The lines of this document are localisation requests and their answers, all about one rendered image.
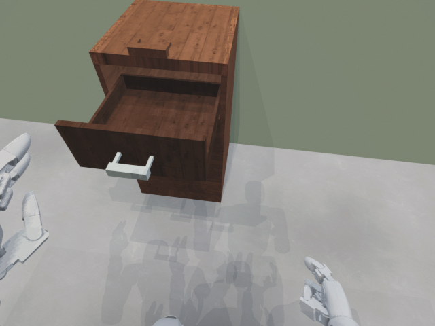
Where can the handle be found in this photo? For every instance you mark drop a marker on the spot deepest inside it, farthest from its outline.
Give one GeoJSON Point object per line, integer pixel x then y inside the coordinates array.
{"type": "Point", "coordinates": [129, 171]}
{"type": "Point", "coordinates": [148, 50]}

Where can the robot left hand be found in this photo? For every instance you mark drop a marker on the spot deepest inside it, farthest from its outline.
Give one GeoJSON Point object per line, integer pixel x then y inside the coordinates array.
{"type": "Point", "coordinates": [14, 160]}

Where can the robot right hand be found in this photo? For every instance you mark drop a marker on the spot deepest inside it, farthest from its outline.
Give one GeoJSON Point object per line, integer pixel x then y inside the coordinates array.
{"type": "Point", "coordinates": [329, 300]}

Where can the drawer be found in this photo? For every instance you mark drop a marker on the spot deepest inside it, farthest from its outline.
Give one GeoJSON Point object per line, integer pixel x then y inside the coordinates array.
{"type": "Point", "coordinates": [173, 120]}

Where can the cabinet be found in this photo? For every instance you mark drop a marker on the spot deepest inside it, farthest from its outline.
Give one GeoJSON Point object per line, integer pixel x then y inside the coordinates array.
{"type": "Point", "coordinates": [202, 42]}

